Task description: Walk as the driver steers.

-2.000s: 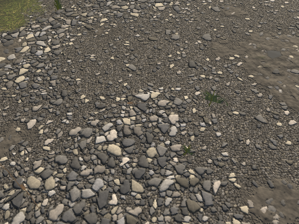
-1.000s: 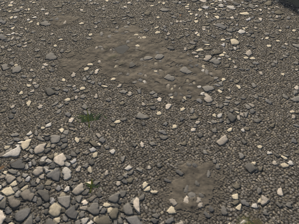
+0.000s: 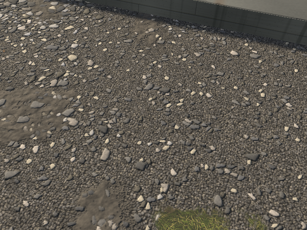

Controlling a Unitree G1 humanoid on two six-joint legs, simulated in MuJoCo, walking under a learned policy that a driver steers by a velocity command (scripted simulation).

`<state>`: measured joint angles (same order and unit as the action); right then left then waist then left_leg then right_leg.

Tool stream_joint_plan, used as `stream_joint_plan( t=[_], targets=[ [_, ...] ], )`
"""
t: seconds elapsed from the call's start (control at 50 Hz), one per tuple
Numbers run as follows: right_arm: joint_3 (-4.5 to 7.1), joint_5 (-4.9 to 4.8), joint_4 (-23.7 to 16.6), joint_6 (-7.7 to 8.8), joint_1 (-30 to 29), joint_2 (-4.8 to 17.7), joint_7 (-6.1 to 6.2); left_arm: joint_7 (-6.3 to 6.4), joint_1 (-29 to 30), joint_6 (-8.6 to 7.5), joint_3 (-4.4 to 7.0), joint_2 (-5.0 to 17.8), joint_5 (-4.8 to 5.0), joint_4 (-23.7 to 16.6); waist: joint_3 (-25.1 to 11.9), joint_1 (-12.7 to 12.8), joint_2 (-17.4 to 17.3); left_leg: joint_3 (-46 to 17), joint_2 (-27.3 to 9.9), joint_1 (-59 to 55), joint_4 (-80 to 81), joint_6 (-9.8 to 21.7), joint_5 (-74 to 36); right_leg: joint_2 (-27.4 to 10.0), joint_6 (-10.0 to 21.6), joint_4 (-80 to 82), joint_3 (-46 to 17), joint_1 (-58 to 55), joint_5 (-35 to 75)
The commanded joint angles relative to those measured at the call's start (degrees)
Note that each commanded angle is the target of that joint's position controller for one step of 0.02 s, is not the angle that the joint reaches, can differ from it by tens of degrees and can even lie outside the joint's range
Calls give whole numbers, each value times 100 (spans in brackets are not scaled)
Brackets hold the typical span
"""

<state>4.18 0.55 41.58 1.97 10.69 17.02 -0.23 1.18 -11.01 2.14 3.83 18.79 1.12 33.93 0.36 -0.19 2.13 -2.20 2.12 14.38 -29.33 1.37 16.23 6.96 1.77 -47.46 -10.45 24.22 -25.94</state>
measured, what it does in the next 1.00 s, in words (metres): walks ahead, turning right: right foot, then left foot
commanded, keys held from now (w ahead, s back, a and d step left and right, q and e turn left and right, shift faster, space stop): w+e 0.82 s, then w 0.18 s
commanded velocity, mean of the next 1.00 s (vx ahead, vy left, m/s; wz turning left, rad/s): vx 0.44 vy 0.00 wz -0.57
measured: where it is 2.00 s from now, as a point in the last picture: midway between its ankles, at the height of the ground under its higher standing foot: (254, 156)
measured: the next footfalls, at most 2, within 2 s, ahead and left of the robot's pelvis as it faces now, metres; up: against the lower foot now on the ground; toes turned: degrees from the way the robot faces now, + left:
right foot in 0.40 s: +0.25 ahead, -0.22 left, +0.00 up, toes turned -17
left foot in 0.90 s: +0.62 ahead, -0.17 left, +0.00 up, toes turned -34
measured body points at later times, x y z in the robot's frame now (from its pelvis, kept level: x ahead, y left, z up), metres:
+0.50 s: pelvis +0.17 -0.11 -0.01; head +0.22 -0.13 +0.43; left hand +0.44 +0.08 -0.09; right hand +0.13 -0.41 -0.13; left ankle +0.06 +0.10 -0.64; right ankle +0.21 -0.20 -0.73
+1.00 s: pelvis +0.46 -0.19 -0.01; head +0.49 -0.21 +0.44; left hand +0.65 +0.03 -0.13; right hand +0.49 -0.51 -0.09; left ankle +0.58 -0.15 -0.73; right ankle +0.26 -0.22 -0.65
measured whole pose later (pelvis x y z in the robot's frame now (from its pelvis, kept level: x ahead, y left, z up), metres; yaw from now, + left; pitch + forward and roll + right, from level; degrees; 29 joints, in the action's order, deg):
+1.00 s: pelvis +0.46 -0.19 -0.01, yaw -33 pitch +1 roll +1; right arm 2.6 0.1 38.5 6.4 6.7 16.5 -1.9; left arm 0.9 -21.3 -1.8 2.8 17.3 1.7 43.6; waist 2.1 2.4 1.2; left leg 1.0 3.1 23.4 -30.7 2.3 8.9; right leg 4.6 1.6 -63.4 -9.9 14.4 -27.3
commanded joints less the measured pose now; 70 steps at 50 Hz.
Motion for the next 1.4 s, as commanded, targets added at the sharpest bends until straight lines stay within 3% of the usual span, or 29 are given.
stream_joint_plan(
  t=[0.02,0.1,0.2,0.32,0.36,0.4,0.42,0.44,0.46,0.48,0.52,0.56,0.62,0.72,0.78,0.86,0.9,0.92,0.94,0.96,0.98,1.0,1.02,1.04,1.1,1.22,1.34,1.38,1.4],
  targets=[
    [202,-45,-404,159,-101,838,126,2,126,-185,310,951,-49,-442,343,-14,-1128,-2434,-1940,-1075,1916,910,2139,-615,-231,-1508,81,2125,233],
    [132,-23,-309,212,413,732,215,-117,320,-277,180,478,5,-479,344,-307,-916,-1151,-1634,-1250,2067,751,854,-850,-449,-1867,469,2350,1190],
    [169,-13,-177,224,741,910,148,-218,684,-352,70,259,22,-631,446,-505,-874,-309,-1704,-1436,2189,852,-164,-1088,-578,-788,692,2291,1721],
    [267,-194,30,176,884,1220,64,-424,1080,-392,-35,145,60,-758,669,-538,-822,501,-1869,-1340,2079,699,-852,-1128,-200,687,1234,1318,1597],
    [308,-248,72,132,849,1357,48,-446,884,-376,41,305,38,-756,477,-299,-895,732,-1940,-1458,1562,594,-2372,-866,73,999,1477,677,1229],
    [259,-268,76,95,843,1265,73,-385,-554,-328,346,792,34,-342,-507,535,-659,1349,-1605,-1025,-579,287,-4499,-273,462,1526,1755,-1579,1521],
    [139,-123,-54,141,929,994,92,-286,-1644,-261,529,1173,103,-107,-1098,1013,-163,1358,-1398,393,-2319,15,-3026,-728,741,1508,832,-3398,1452],
    [-128,96,-532,279,1218,176,54,-245,-1477,-320,585,1912,121,-201,-1678,335,1673,829,-272,2629,-4343,-332,1658,-2353,1775,2420,-2861,-4637,-231],
    [-19,-132,-541,446,606,792,29,-294,-1517,-457,415,1343,74,-363,-2032,775,819,-354,-269,3105,-4937,-249,1574,-2629,1865,3215,-3794,-4627,-714],
    [60,-319,-691,530,176,1054,2,-316,-1322,-550,300,1023,5,-231,-1171,726,582,-282,-489,3531,-4890,-125,965,-2511,1647,3245,-2950,-4093,-84],
    [27,-80,-605,601,176,938,56,-303,-660,-590,219,795,-19,-255,-487,260,27,-267,-887,2949,-3999,-84,171,-2023,1422,3168,-1726,-2682,1294],
    [41,-22,-505,501,341,911,17,-253,-277,-604,153,662,-128,-321,-319,-44,240,-272,-971,2391,-3620,-163,-199,-1751,1411,3414,-1258,-1930,2058],
    [-10,68,-495,365,205,717,0,-159,-360,-655,154,699,-55,-121,-91,-96,88,-92,-827,2317,-2960,-432,-592,-1562,1459,3552,-763,-1393,2841],
    [-157,16,-822,421,-1105,390,-73,-34,-828,-599,205,841,18,234,201,342,186,26,-360,1857,-713,-537,-2181,-1169,1070,3465,-400,-1048,2569],
    [-124,-67,-940,484,-1485,505,-150,-10,-1107,-569,227,869,76,438,242,447,226,-134,-227,1563,-113,-424,-2388,-1345,989,3263,-784,-1288,2276],
    [-8,-73,-853,538,-1106,726,-175,35,-1132,-463,239,785,33,595,126,233,487,-190,-257,1213,116,-111,-1606,-1662,827,2626,-1191,-2074,2914],
    [149,-8,-639,573,-35,968,-112,-8,-1059,-430,141,533,-34,580,-638,-312,435,-28,-344,-500,273,271,-1608,-1206,572,1293,-866,-1923,4036],
    [214,74,-599,557,805,1278,-79,-19,-1308,-435,15,226,-168,485,-1616,-513,-269,-1111,-1315,-2265,-73,715,-1579,-779,361,-339,-564,-970,2753],
    [294,53,-291,486,1231,1469,-153,-34,-2189,-488,-84,-108,54,543,-2235,-173,-2202,-3896,-2414,-3797,751,1593,2,34,-61,-2182,-89,968,-642],
    [174,-110,-353,473,1174,927,-183,-22,-1920,-513,-2,470,129,641,-1718,-334,-1452,-4308,-2380,-3463,1188,1424,1273,-332,-87,-2767,-333,1581,-589],
    [104,-122,-384,445,817,676,-149,-27,-1150,-518,75,744,139,517,-889,-454,-850,-3409,-2187,-2687,1296,1224,1161,-536,-96,-2829,-153,1758,-76],
    [66,-56,-411,414,530,629,-134,-14,-681,-531,61,709,62,393,-399,-365,-406,-2750,-1961,-1915,1400,1136,484,-736,-102,-2661,87,1638,275],
    [44,-14,-362,402,394,572,-119,-31,-429,-571,62,611,-19,303,-75,-253,-350,-2311,-1779,-1370,1519,1158,-155,-907,-98,-2339,159,1565,521],
    [10,36,-338,420,355,506,-99,-61,-464,-583,50,496,-29,295,-50,-103,-514,-1976,-1603,-1076,1642,1116,-566,-1073,-82,-2091,210,1303,696],
    [3,-69,-184,468,457,499,-90,-97,-529,-559,-40,177,-50,344,-43,2,-723,-1407,-1468,-824,1930,1235,-1260,-1212,-153,-1408,475,1164,774],
    [66,-157,63,371,751,874,-40,-201,600,-671,-188,-48,-86,76,221,-325,-582,-461,-1234,-682,2186,1084,-1774,-1184,-280,765,825,970,2458],
    [91,-216,387,198,1286,1027,-9,-357,1346,-738,-131,127,-3,-176,336,-428,-652,-464,-1608,-1403,1842,877,-2099,-953,-47,1723,910,692,2455],
    [115,-221,406,130,1190,1130,26,-366,946,-749,-36,306,-24,-88,88,-93,-703,-343,-1602,-1576,1266,732,-3175,-782,147,1972,1064,-7,2176],
    [87,-215,397,103,1142,1080,44,-332,251,-741,86,507,-51,130,-349,278,-625,-110,-1371,-1407,421,596,-3882,-645,310,2138,1194,-1019,2226]
  ],
)
Over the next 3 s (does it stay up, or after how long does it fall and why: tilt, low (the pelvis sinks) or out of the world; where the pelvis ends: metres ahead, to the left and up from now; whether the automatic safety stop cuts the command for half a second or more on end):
stays up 1.31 -0.76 -0.01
